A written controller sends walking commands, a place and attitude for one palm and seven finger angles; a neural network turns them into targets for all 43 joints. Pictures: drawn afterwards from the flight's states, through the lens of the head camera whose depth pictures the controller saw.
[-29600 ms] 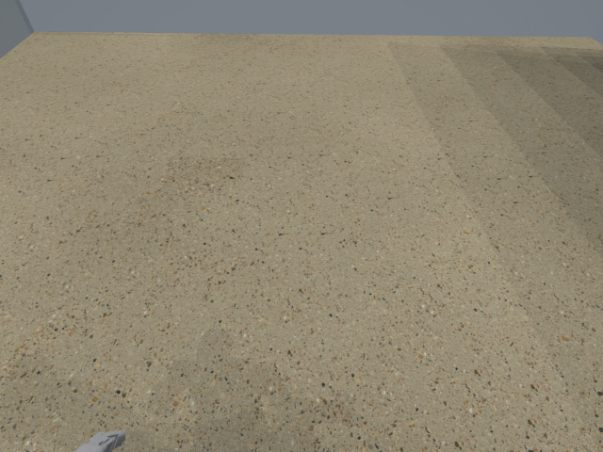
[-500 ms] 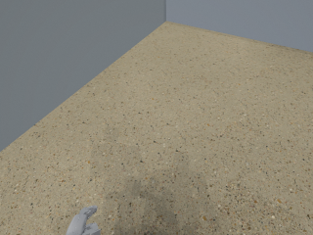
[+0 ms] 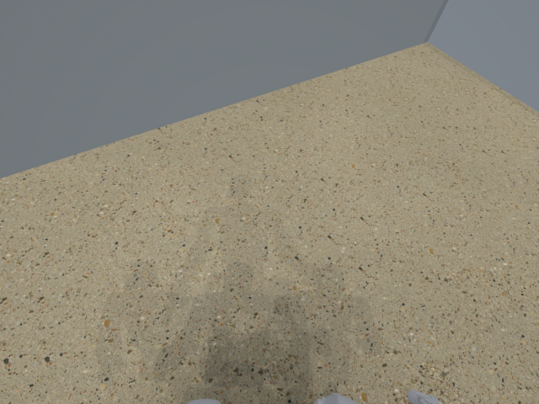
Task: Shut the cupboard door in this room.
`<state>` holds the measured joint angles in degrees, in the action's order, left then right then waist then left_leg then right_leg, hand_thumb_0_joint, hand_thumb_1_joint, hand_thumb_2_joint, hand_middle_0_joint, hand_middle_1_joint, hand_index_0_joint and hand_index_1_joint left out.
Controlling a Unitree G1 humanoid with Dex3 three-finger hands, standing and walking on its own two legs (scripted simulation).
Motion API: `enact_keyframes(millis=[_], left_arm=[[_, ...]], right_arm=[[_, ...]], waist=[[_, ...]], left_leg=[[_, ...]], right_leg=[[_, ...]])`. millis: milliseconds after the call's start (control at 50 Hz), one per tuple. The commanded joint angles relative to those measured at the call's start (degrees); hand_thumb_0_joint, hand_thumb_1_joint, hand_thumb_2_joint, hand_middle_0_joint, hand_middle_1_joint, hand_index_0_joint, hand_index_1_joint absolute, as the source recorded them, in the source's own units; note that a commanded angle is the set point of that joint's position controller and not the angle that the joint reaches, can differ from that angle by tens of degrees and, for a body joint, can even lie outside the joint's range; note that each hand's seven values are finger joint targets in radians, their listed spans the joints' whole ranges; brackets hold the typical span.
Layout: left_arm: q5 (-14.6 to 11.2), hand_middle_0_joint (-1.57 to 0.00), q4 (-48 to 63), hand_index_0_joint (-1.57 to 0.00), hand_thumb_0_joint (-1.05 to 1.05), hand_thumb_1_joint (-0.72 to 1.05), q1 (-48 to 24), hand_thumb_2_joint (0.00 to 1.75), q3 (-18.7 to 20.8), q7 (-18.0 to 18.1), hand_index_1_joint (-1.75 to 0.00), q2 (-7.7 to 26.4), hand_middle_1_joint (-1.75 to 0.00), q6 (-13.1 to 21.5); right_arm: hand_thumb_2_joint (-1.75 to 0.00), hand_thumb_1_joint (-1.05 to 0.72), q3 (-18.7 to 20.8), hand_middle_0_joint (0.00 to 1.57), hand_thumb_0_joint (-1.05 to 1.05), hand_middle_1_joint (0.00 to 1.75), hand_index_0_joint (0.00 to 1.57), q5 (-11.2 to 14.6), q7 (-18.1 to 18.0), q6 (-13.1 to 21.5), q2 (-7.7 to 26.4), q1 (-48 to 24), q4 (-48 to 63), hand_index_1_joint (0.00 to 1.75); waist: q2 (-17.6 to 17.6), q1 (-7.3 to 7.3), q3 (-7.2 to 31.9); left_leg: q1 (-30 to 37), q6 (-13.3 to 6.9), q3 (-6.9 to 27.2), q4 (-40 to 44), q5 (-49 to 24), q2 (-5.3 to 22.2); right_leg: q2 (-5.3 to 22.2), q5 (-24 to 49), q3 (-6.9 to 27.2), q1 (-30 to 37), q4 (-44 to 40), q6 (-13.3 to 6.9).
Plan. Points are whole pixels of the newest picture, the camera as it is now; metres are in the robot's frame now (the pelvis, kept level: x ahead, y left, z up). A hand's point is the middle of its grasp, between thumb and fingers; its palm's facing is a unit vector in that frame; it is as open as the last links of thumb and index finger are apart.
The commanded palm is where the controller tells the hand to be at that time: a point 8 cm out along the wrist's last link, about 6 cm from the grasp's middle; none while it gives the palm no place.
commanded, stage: walk to a spot facing it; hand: left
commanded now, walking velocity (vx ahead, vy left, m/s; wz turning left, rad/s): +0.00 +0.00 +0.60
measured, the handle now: out of the picture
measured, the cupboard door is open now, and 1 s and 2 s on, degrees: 77 77 77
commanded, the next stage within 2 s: none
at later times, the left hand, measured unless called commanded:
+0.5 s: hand out of the picture +0.10 +0.21 -0.13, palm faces +0.25 -0.93 -0.26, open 7.3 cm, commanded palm none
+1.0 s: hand out of the picture -0.16 +0.15 -0.15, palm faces +0.63 -0.73 -0.26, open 7.3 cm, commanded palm none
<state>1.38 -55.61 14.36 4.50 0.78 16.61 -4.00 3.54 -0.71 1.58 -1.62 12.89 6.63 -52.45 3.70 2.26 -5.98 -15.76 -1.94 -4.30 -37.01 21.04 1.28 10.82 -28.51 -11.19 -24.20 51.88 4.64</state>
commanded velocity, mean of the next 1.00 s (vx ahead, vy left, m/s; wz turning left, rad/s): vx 0.12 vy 0.00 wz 0.59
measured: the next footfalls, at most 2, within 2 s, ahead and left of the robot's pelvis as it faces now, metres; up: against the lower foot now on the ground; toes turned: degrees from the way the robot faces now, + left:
right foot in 0.52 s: +0.07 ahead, -0.13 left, +0.00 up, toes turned +17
left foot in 1.06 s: -0.06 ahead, +0.14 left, +0.00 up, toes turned +47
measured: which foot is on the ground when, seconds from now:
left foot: down 0.00-0.52, up 0.54-1.00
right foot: up 0.00-0.50, down 0.52-1.00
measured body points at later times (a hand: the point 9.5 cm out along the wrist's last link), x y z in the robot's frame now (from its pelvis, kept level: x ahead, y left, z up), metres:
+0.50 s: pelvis +0.00 -0.03 +0.01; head +0.04 -0.03 +0.46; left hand +0.09 +0.25 -0.11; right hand +0.07 -0.27 -0.15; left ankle -0.01 +0.09 -0.73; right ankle +0.03 -0.15 -0.72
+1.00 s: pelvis -0.02 -0.01 +0.02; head +0.01 +0.01 +0.46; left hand -0.19 +0.19 -0.13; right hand +0.23 -0.17 -0.12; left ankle -0.10 +0.11 -0.69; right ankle +0.03 -0.15 -0.73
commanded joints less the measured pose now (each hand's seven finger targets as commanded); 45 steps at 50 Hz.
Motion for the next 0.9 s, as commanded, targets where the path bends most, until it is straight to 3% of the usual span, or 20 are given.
enact_keyframes(millis=[0,40,80,200,300,380,440,460,480,500,520,540,560,580,620,640,700,740,780,880], left_arm=[[-0.4,-0.20,6.3,-0.20,0.00,0.90,-5.7,0.90,0.9,-0.5,-0.30,3.5,-0.30,1.8],[-0.5,-0.20,5.2,-0.20,0.00,0.90,-3.7,0.90,0.8,-0.6,-0.30,3.5,-0.30,2.1],[-0.6,-0.20,4.8,-0.20,0.00,0.90,-3.5,0.90,0.8,-0.3,-0.30,3.6,-0.30,2.2],[-0.8,-0.20,6.6,-0.20,0.00,0.90,-7.5,0.90,0.6,0.4,-0.30,3.6,-0.30,2.0],[-1.2,-0.20,9.0,-0.20,0.00,0.90,-12.5,0.90,0.2,0.6,-0.30,2.3,-0.30,2.2],[-1.5,-0.20,9.8,-0.20,0.00,0.90,-12.0,0.90,-0.1,0.7,-0.30,1.8,-0.30,2.7],[-1.8,-0.20,9.3,-0.20,0.00,0.90,-8.1,0.90,0.1,0.9,-0.30,2.1,-0.30,3.0],[-1.8,-0.20,8.8,-0.20,0.00,0.90,-5.8,0.90,0.2,0.9,-0.30,2.7,-0.30,3.5],[-1.4,-0.20,8.2,-0.20,0.00,0.90,-3.6,0.90,0.7,1.2,-0.30,5.4,-0.30,4.1],[-0.6,-0.20,8.2,-0.20,0.00,0.90,-2.6,0.90,1.6,1.7,-0.30,10.1,-0.30,4.6],[-0.7,-0.20,8.6,-0.20,0.00,0.90,-2.2,0.90,1.3,1.7,-0.30,10.2,-0.30,4.3],[-0.8,-0.20,9.3,-0.20,0.00,0.90,-4.8,0.90,0.9,1.7,-0.30,7.9,-0.30,4.3],[-0.9,-0.20,9.8,-0.20,0.00,0.90,-7.6,0.90,0.7,1.7,-0.30,6.3,-0.30,4.4],[-0.9,-0.20,10.5,-0.20,0.00,0.90,-10.1,0.90,0.2,1.7,-0.30,5.1,-0.30,4.1],[-0.7,-0.20,10.5,-0.20,0.00,0.90,-10.2,0.90,-0.3,1.2,-0.30,3.8,-0.30,4.6],[-0.7,-0.20,10.2,-0.20,0.00,0.90,-8.4,0.90,-0.2,1.1,-0.30,4.0,-0.30,4.8],[-0.6,-0.20,8.3,-0.20,0.00,0.90,-3.6,0.90,0.3,0.9,-0.30,4.8,-0.30,5.3],[-0.5,-0.20,7.1,-0.20,0.00,0.90,-1.8,0.90,0.7,0.8,-0.30,5.6,-0.30,5.7],[-0.2,-0.20,5.8,-0.20,0.00,0.90,0.9,0.90,0.9,0.6,-0.30,6.2,-0.30,6.2],[0.5,-0.20,3.0,-0.20,0.00,0.90,4.7,0.90,1.5,0.0,-0.30,7.3,-0.30,6.7]], right_arm=[[-0.90,-0.90,2.4,0.20,0.00,0.30,0.20,-0.3,-2.5,1.0,12.0,3.8,2.0,0.30],[-0.90,-0.90,2.1,0.20,0.00,0.30,0.20,0.0,-2.5,1.5,11.5,4.3,1.9,0.30],[-0.90,-0.90,2.1,0.20,0.00,0.30,0.20,0.2,-2.6,1.6,11.1,5.4,1.7,0.30],[-0.90,-0.90,2.4,0.20,0.00,0.30,0.20,-0.2,-2.6,1.5,10.3,8.1,1.1,0.30],[-0.90,-0.90,3.1,0.20,0.00,0.30,0.20,-0.7,-2.6,1.1,10.5,9.7,0.7,0.30],[-0.90,-0.90,3.5,0.20,0.00,0.30,0.20,-0.8,-2.6,0.7,10.7,9.2,0.9,0.30],[-0.90,-0.90,3.7,0.20,0.00,0.30,0.20,-0.5,-2.3,0.3,10.6,7.0,1.5,0.30],[-0.90,-0.90,3.7,0.20,0.00,0.30,0.20,-0.2,-2.2,0.3,10.3,6.2,1.6,0.30],[-0.90,-0.90,3.5,0.20,0.00,0.30,0.20,0.4,-1.9,0.4,8.3,6.6,1.9,0.30],[-0.90,-0.90,3.0,0.20,0.00,0.30,0.20,0.7,-1.7,0.6,5.0,7.4,2.9,0.30],[-0.90,-0.90,3.6,0.20,0.00,0.30,0.20,0.0,-1.8,0.2,7.6,5.7,3.6,0.30],[-0.90,-0.90,3.9,0.20,0.00,0.30,0.20,-0.3,-1.6,-0.6,8.0,6.3,2.6,0.30],[-0.90,-0.90,3.9,0.20,0.00,0.30,0.20,-0.4,-1.2,-1.4,7.3,7.0,1.2,0.30],[-0.90,-0.90,3.9,0.20,0.00,0.30,0.20,-0.5,-0.9,-1.8,6.9,8.1,0.6,0.30],[-0.90,-0.90,3.6,0.20,0.00,0.30,0.20,-0.6,-0.2,-2.3,5.9,9.2,-0.3,0.30],[-0.90,-0.90,3.4,0.20,0.00,0.30,0.20,-0.7,0.0,-2.4,6.1,9.1,-0.1,0.30],[-0.90,-0.90,3.3,0.20,0.00,0.30,0.20,-1.1,0.6,-2.5,6.6,5.7,1.0,0.30],[-0.90,-0.90,3.2,0.20,0.00,0.30,0.20,-1.1,0.9,-2.3,6.9,3.1,1.9,0.30],[-0.90,-0.90,3.0,0.20,0.00,0.30,0.20,-1.0,1.3,-1.9,6.5,0.0,2.7,0.30],[-0.90,-0.90,1.9,0.20,0.00,0.30,0.20,-0.6,2.0,-0.5,4.7,-5.0,4.3,0.30]], waist=[[-15.8,-3.74,6.1],[-11.6,-2.74,8.5],[-10.7,-2.62,9.1],[-9.7,-3.66,7.2],[-10.7,-5.06,6.7],[-11.7,-4.83,8.9],[-12.4,-3.09,11.0],[-10.9,-1.66,11.8],[-4.4,-0.73,13.0],[11.4,-0.25,14.1],[9.3,0.00,11.6],[4.2,-1.59,9.1],[6.0,-2.88,6.1],[3.8,-4.49,4.3],[5.4,-5.11,2.5],[6.6,-4.32,2.8],[7.5,-2.20,1.8],[6.8,-1.31,1.3],[5.9,-0.06,0.6],[6.6,1.60,2.2]], left_leg=[[9.8,-4.6,15.9,16.2,-41.5,14.0],[14.6,-4.1,14.1,14.8,-46.9,11.6],[15.4,-4.1,13.9,15.0,-47.3,11.0],[13.8,-6.8,21.3,16.8,-40.1,12.0],[12.1,-9.0,27.3,15.8,-37.8,11.9],[10.3,-8.5,30.3,13.4,-40.5,10.1],[5.1,-6.3,30.9,11.3,-37.5,7.3],[1.7,-4.2,29.6,9.1,-33.1,5.5],[-7.0,-1.0,26.3,4.7,-21.6,2.6],[-18.1,3.7,14.1,-7.6,3.7,-5.4],[-17.5,4.6,10.5,-18.6,13.9,-5.7],[-15.9,4.5,11.7,-26.7,10.4,-3.8],[-15.3,4.8,11.4,-30.6,7.9,-2.4],[-15.6,5.1,10.4,-32.7,4.8,-1.7],[-15.6,6.0,8.0,-35.0,-0.3,-1.0],[-15.9,6.3,7.4,-35.2,-1.7,-0.6],[-18.4,7.1,6.2,-33.5,-3.9,1.3],[-20.2,7.2,5.5,-30.7,-3.8,2.6],[-20.5,7.0,4.6,-26.0,-2.7,3.5],[-16.5,5.7,1.3,-10.7,1.4,4.1]], right_leg=[[-3.0,4.0,9.1,-11.7,14.8,1.1],[-4.2,6.9,9.0,-11.7,15.9,1.8],[-4.4,8.4,9.9,-10.9,15.5,2.2],[-4.8,7.8,12.4,-10.4,12.6,2.8],[-6.3,3.3,13.0,-7.3,3.0,2.1],[-9.0,2.4,12.4,-0.6,-7.3,0.9],[-10.5,8.4,11.6,9.7,-18.7,-0.1],[-9.6,14.6,11.5,15.7,-26.8,-0.3],[-3.9,19.9,15.8,26.4,-33.3,-1.6],[12.4,26.9,30.3,34.0,-35.0,-7.7],[18.8,34.4,32.0,25.0,-34.0,-13.2],[15.7,31.5,27.0,18.8,-34.4,-14.2],[12.9,25.8,24.6,14.0,-35.7,-13.1],[10.0,24.3,20.9,12.7,-35.2,-11.5],[6.6,24.7,13.4,11.4,-34.9,-9.4],[6.1,21.4,12.8,12.4,-35.8,-8.9],[7.5,7.1,13.9,14.7,-40.0,-8.4],[9.3,2.0,14.1,16.9,-41.8,-9.0],[10.4,0.0,13.8,19.0,-42.8,-9.3],[12.2,2.5,9.1,22.8,-41.7,-9.7]])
